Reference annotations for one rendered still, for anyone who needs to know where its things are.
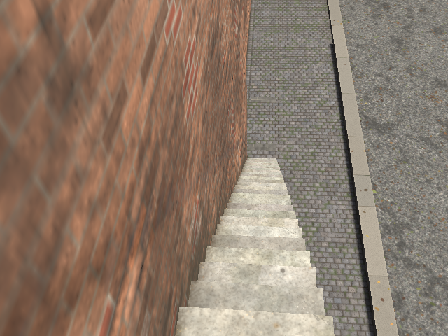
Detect stairs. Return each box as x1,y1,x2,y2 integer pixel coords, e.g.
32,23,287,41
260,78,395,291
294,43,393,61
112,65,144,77
175,157,335,336

